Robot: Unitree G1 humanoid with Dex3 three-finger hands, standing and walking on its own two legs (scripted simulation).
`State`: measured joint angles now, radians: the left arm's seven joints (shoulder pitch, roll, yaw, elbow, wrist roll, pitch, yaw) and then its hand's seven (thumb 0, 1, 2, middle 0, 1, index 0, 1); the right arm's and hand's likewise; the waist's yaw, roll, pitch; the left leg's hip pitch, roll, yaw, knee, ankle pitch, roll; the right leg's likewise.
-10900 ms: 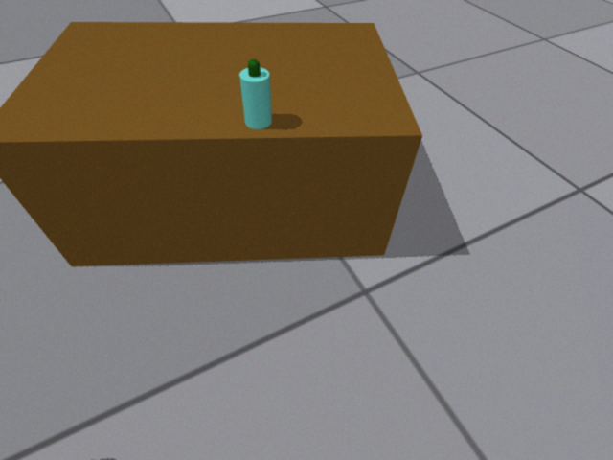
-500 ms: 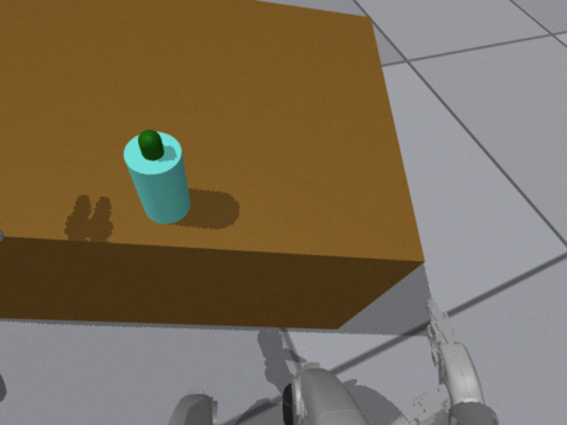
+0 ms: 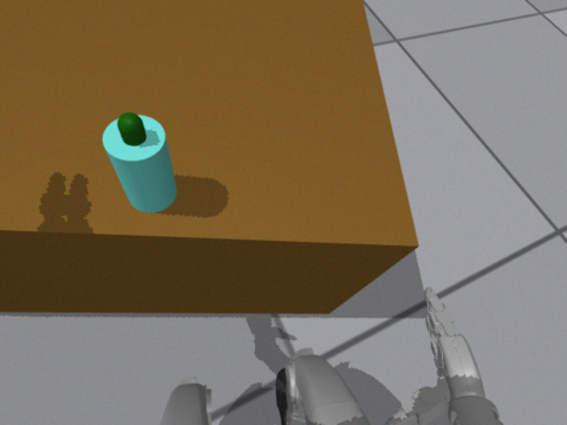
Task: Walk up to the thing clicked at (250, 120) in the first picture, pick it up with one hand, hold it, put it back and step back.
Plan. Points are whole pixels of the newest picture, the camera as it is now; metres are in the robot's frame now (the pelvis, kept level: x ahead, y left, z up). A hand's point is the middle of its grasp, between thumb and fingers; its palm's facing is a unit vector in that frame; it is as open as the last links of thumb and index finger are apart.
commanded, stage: go down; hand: left
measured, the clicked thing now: (142, 160) +0.49 +0.16 +0.00
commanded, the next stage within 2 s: approach in 0.60 s
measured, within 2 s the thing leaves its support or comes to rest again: neither
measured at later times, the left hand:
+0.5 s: hand out of the picture +0.44 +0.35 +0.10, palm faces +0.13 -0.99 +0.00, open 17.6 cm
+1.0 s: hand out of the picture +0.44 +0.32 +0.07, palm faces +0.07 -1.00 +0.02, open 17.6 cm
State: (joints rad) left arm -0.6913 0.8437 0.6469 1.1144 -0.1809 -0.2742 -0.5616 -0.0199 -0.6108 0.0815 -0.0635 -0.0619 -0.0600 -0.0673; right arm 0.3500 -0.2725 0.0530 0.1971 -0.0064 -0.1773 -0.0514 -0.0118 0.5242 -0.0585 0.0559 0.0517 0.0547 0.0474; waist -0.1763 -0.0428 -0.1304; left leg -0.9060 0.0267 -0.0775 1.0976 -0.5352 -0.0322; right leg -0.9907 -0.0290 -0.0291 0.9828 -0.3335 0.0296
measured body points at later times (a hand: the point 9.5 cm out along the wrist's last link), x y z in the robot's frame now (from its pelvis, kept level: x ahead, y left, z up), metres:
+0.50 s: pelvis +0.01 +0.01 +0.00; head +0.11 +0.05 +0.44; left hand +0.43 +0.40 +0.10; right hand +0.17 -0.25 -0.01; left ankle -0.01 +0.13 -0.66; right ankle +0.07 -0.14 -0.66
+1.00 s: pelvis +0.00 +0.01 -0.01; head +0.11 +0.05 +0.43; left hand +0.44 +0.37 +0.07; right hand +0.16 -0.24 -0.02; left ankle -0.01 +0.13 -0.66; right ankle +0.07 -0.14 -0.66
